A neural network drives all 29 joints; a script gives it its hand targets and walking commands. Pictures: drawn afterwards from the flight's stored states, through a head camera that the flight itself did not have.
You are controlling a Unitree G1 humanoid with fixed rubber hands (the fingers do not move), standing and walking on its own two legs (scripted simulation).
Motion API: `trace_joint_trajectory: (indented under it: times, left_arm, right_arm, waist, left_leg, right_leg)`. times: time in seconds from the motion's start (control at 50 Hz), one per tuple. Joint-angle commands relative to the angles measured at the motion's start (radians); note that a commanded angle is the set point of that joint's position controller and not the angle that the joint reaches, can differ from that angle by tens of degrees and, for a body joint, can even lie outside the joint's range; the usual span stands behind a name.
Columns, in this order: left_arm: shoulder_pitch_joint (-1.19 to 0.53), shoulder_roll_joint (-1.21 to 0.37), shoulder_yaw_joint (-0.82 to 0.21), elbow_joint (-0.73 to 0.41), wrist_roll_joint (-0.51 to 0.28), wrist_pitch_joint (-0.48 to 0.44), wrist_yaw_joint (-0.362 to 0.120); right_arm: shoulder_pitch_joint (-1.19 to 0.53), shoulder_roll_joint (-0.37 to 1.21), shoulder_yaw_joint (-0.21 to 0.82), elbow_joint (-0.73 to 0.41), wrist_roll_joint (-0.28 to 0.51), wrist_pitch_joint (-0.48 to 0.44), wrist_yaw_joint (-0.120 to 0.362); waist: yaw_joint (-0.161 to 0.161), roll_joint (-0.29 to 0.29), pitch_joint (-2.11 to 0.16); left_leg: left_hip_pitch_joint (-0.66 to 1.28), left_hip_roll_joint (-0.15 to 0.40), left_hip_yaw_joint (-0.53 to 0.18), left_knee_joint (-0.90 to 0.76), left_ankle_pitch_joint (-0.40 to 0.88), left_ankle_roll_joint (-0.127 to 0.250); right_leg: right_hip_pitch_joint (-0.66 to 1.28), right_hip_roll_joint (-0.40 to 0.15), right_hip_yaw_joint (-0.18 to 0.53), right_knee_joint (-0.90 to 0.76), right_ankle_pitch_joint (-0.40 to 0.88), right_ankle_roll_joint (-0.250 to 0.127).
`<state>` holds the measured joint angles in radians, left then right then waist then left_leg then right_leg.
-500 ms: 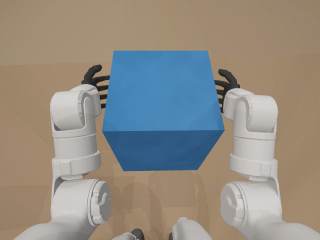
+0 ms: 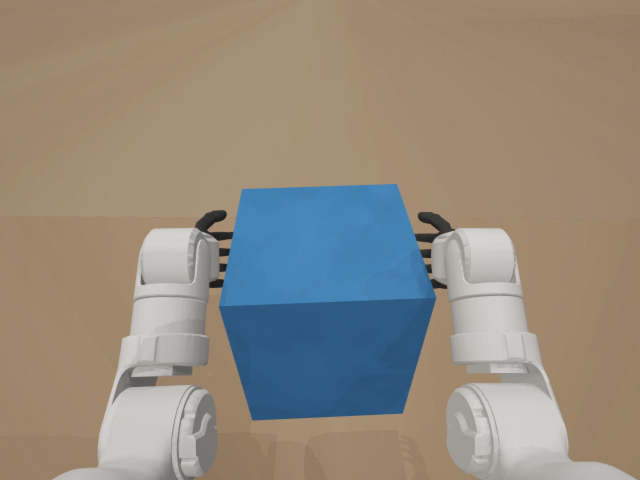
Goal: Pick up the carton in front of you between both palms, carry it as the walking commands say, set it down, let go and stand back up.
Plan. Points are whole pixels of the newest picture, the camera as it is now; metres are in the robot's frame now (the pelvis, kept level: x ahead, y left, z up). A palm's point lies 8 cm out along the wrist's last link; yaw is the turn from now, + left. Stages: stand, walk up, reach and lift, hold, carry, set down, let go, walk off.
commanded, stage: carry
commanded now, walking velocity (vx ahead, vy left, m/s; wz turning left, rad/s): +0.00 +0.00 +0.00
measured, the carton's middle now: (323, 303) +0.34 +0.00 +0.05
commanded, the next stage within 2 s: none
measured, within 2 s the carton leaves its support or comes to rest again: neither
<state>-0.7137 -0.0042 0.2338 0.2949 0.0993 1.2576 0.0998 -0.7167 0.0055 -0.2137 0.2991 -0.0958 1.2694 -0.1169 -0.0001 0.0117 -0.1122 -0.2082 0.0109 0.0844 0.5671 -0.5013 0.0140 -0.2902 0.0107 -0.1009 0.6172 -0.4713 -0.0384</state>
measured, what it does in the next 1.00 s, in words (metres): stands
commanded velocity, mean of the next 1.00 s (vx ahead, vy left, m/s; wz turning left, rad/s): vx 0.00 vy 0.00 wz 0.00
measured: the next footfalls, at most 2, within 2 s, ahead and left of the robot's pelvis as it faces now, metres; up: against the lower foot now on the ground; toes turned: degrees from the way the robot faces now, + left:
left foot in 1.58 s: +0.29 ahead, +0.11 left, +0.03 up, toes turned +6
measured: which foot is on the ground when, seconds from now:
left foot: down 0.00-1.00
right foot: down 0.00-1.00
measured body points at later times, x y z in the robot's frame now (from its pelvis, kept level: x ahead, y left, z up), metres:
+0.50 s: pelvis -0.01 +0.01 +0.01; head -0.05 +0.01 +0.45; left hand +0.34 +0.16 +0.13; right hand +0.34 -0.14 +0.13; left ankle -0.05 +0.10 -0.73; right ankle -0.02 -0.09 -0.73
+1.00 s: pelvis -0.03 +0.01 +0.01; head -0.06 +0.01 +0.46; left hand +0.32 +0.17 +0.13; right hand +0.32 -0.14 +0.13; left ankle -0.05 +0.10 -0.73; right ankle -0.02 -0.09 -0.73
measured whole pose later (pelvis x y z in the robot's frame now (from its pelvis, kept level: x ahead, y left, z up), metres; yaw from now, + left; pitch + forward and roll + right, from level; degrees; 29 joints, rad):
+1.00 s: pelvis -0.03 +0.01 +0.01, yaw +0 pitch +0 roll +0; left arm -0.66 0.00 0.19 0.24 0.08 1.23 0.11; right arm -0.66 0.00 -0.18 0.24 -0.07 1.24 -0.12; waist 0.00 0.01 -0.09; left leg -0.19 -0.01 0.09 0.50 -0.42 0.04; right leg -0.27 -0.01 -0.10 0.54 -0.39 -0.02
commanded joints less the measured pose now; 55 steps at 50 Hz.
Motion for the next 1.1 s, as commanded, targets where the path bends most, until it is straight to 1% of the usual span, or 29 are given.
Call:
trace_joint_trajectory:
  times: [0.0, 0.08, 0.18, 0.26, 0.36, 0.48, 0.6, 1.0, 1.02, 1.04, 1.06, 1.08]
  left_arm:
    - [-0.755, -1.173, -0.543, -0.146, -0.458, -0.049, -0.234]
    - [-0.726, -1.15, -0.586, -0.225, -0.474, -0.056, -0.214]
    - [-0.633, -1.115, -0.588, -0.196, -0.448, -0.048, -0.213]
    - [-0.629, -1.109, -0.582, -0.173, -0.436, -0.052, -0.22]
    - [-0.641, -1.11, -0.576, -0.157, -0.432, -0.058, -0.222]
    - [-0.645, -1.113, -0.57, -0.149, -0.434, -0.06, -0.222]
    - [-0.648, -1.116, -0.569, -0.152, -0.439, -0.059, -0.222]
    - [-0.65, -1.119, -0.579, -0.172, -0.445, -0.056, -0.22]
    - [-0.658, -1.119, -0.582, -0.18, -0.449, -0.056, -0.22]
    - [-0.675, -1.12, -0.589, -0.195, -0.455, -0.055, -0.219]
    - [-0.695, -1.118, -0.596, -0.217, -0.462, -0.053, -0.217]
    - [-0.725, -1.114, -0.603, -0.242, -0.471, -0.049, -0.215]
  right_arm:
    - [-0.77, 1.164, 0.528, -0.173, 0.46, -0.064, 0.249]
    - [-0.752, 1.147, 0.577, -0.253, 0.482, -0.072, 0.23]
    - [-0.66, 1.114, 0.58, -0.218, 0.46, -0.064, 0.232]
    - [-0.652, 1.109, 0.569, -0.187, 0.451, -0.067, 0.241]
    - [-0.663, 1.109, 0.557, -0.17, 0.448, -0.073, 0.243]
    - [-0.666, 1.105, 0.548, -0.168, 0.445, -0.075, 0.24]
    - [-0.668, 1.104, 0.546, -0.172, 0.443, -0.074, 0.237]
    - [-0.668, 1.106, 0.555, -0.186, 0.447, -0.07, 0.238]
    - [-0.675, 1.105, 0.558, -0.194, 0.45, -0.071, 0.238]
    - [-0.696, 1.105, 0.564, -0.208, 0.456, -0.071, 0.237]
    - [-0.717, 1.101, 0.569, -0.227, 0.461, -0.069, 0.235]
    - [-0.738, 1.093, 0.573, -0.246, 0.465, -0.066, 0.232]
  waist:
    - [-0.006, -0.006, -0.359]
    - [-0.003, -0.011, -0.382]
    - [-0.003, -0.008, -0.373]
    - [-0.005, -0.004, -0.336]
    - [-0.005, -0.001, -0.304]
    - [-0.003, -0.003, -0.289]
    - [-0.002, -0.004, -0.287]
    - [-0.002, -0.002, -0.297]
    - [-0.004, -0.002, -0.305]
    - [-0.006, 0.006, -0.297]
    - [-0.01, 0.029, -0.268]
    - [-0.019, 0.061, -0.221]
  left_leg:
    - [0.128, 0.107, -0.078, -0.022, 0.558, 0.026]
    - [0.145, 0.11, -0.083, -0.034, 0.533, 0.031]
    - [0.146, 0.114, -0.085, -0.041, 0.561, 0.03]
    - [0.133, 0.116, -0.089, -0.056, 0.551, 0.033]
    - [0.123, 0.117, -0.096, -0.079, 0.509, 0.039]
    - [0.117, 0.117, -0.101, -0.101, 0.453, 0.044]
    - [0.113, 0.117, -0.104, -0.112, 0.426, 0.047]
    - [0.099, 0.117, -0.109, -0.12, 0.418, 0.05]
    - [0.104, 0.115, -0.108, -0.126, 0.346, 0.055]
    - [0.111, 0.116, -0.115, -0.153, 0.205, 0.065]
    - [0.102, 0.127, -0.155, -0.202, 0.002, 0.081]
    - [0.093, 0.157, -0.223, -0.256, -0.173, 0.103]
  right_leg:
    - [0.177, -0.135, 0.126, -0.044, 0.582, -0.03]
    - [0.205, -0.135, 0.124, -0.05, 0.554, -0.033]
    - [0.208, -0.134, 0.117, -0.05, 0.558, -0.033]
    - [0.187, -0.134, 0.115, -0.062, 0.527, -0.031]
    - [0.169, -0.134, 0.116, -0.084, 0.467, -0.029]
    - [0.158, -0.135, 0.118, -0.105, 0.409, -0.027]
    - [0.151, -0.136, 0.118, -0.116, 0.378, -0.027]
    - [0.143, -0.136, 0.116, -0.119, 0.351, -0.023]
    - [0.139, -0.131, 0.11, -0.118, 0.281, -0.026]
    - [0.122, -0.118, 0.095, -0.121, 0.141, -0.027]
    - [0.081, -0.096, 0.085, -0.115, -0.013, -0.03]
    - [0.013, -0.078, 0.074, -0.084, -0.106, -0.028]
